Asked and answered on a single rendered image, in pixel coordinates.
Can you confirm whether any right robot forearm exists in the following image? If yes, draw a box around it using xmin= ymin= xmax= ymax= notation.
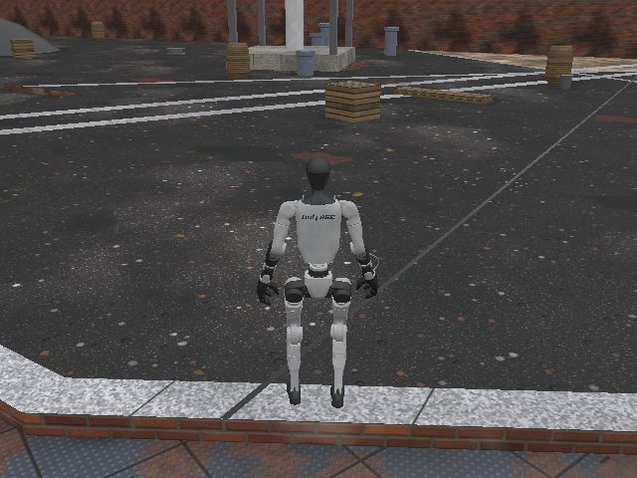
xmin=355 ymin=239 xmax=375 ymax=280

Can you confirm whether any robot right upper arm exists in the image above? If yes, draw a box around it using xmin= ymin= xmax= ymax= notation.
xmin=339 ymin=200 xmax=366 ymax=255

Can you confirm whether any robot right shin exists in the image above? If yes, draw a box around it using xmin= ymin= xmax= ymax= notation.
xmin=332 ymin=325 xmax=347 ymax=394

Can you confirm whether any right robot hand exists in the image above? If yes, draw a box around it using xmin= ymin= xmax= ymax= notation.
xmin=356 ymin=274 xmax=379 ymax=299

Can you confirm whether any left robot hand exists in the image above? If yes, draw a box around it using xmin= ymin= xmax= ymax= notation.
xmin=257 ymin=279 xmax=279 ymax=306

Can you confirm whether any robot left upper arm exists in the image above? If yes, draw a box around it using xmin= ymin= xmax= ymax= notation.
xmin=270 ymin=200 xmax=298 ymax=255

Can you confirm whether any left robot forearm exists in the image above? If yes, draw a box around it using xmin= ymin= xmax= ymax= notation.
xmin=260 ymin=240 xmax=280 ymax=284

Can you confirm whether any left robot thigh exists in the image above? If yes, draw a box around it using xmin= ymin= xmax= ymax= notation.
xmin=284 ymin=277 xmax=305 ymax=345

